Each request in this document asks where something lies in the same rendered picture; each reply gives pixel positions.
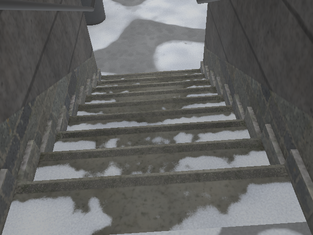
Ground stairs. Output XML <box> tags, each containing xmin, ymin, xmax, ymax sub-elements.
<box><xmin>34</xmin><ymin>69</ymin><xmax>270</xmax><ymax>181</ymax></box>

